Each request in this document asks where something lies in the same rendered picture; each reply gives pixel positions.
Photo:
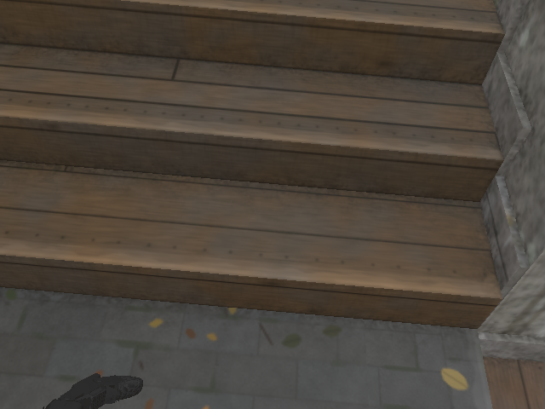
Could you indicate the robot left hand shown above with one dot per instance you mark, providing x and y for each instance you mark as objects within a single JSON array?
[{"x": 95, "y": 391}]

